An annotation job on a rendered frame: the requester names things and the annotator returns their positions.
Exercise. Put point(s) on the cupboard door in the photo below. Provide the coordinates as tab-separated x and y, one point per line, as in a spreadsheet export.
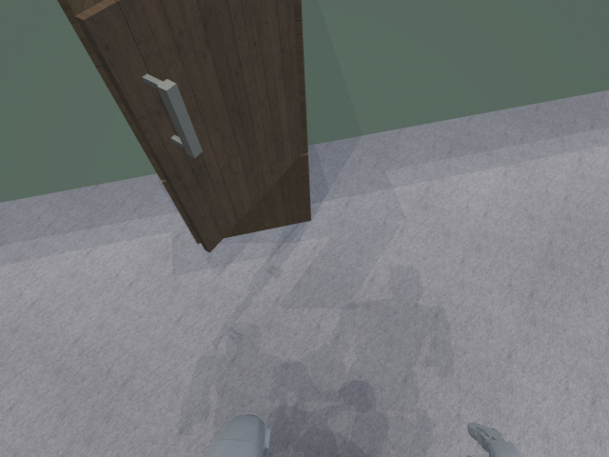
235	65

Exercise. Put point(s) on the robot left thigh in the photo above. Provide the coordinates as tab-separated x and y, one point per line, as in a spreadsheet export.
242	436

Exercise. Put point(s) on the right robot hand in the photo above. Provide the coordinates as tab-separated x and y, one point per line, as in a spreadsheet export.
492	441

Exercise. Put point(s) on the handle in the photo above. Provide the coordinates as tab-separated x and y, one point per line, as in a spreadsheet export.
178	113

